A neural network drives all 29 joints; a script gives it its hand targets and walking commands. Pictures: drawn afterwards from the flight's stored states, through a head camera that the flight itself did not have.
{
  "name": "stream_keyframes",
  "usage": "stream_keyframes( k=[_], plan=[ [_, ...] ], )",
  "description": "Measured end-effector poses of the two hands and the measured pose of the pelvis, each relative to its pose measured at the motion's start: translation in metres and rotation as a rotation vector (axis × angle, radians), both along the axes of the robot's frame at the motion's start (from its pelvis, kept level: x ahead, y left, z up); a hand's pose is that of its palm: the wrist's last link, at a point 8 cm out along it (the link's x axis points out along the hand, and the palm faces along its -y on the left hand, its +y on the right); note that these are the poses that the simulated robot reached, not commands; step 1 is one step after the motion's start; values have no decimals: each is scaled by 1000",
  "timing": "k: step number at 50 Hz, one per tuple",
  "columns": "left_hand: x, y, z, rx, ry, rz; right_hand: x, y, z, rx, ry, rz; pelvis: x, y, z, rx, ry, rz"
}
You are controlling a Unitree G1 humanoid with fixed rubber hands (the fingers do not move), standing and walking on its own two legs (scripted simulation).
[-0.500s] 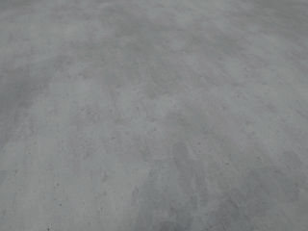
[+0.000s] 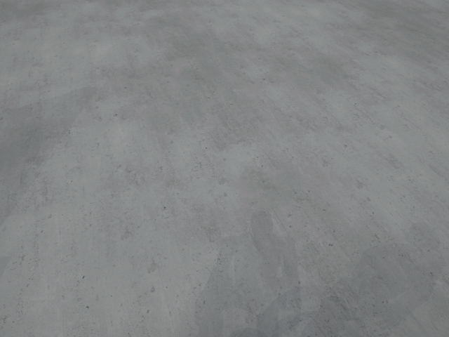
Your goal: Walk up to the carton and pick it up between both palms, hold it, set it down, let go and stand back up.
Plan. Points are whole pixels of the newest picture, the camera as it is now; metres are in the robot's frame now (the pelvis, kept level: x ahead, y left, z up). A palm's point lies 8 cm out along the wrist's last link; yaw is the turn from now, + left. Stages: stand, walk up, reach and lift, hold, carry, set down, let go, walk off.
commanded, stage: stand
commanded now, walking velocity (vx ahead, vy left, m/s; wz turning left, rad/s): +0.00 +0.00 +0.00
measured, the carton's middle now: out of the picture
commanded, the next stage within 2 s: walk up in 0.24 s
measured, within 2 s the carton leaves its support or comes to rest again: neither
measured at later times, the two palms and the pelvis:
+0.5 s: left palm out of the picture -0.01 +0.21 -0.15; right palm out of the picture -0.01 -0.20 -0.15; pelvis +0.00 +0.00 +0.00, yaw +4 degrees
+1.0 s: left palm out of the picture +0.02 +0.37 -0.13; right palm (283, 292) +0.23 -0.11 -0.14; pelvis +0.04 +0.09 -0.03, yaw +31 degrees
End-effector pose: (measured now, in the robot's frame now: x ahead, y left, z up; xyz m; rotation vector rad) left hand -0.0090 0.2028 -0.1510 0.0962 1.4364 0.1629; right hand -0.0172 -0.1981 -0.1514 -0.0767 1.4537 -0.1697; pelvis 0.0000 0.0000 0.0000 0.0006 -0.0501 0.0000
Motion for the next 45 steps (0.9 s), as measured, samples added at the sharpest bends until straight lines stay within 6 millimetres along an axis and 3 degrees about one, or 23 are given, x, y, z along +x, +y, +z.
stream_keyframes(
  k=[21, 24, 28, 34, 39, 45],
  plan=[
    [-5, -7, 1, -15, 38, 2, -1, 7, 1, 11, 27, 4, 8, 1, 2, -1, -5, -1],
    [-3, 1, -1, 9, 6, 34, 5, 3, -1, 12, 14, 22, 6, 2, -2, -22, 8, 50],
    [2, 31, -5, 80, -90, 102, 40, -11, -1, -42, -12, 171, 1, 11, -9, -62, 10, 146],
    [3, 90, -22, 133, -161, 169, 126, -17, 10, -130, -162, 316, 6, 37, -26, -78, -32, 261],
    [21, 144, -36, 148, -229, 240, 178, 3, 19, -166, -285, 372, 18, 63, -41, -2, -34, 338],
    [50, 166, -3, 182, -382, 272, 208, 41, 22, -142, -276, 518, 26, 76, -29, 27, -17, 437]
  ],
)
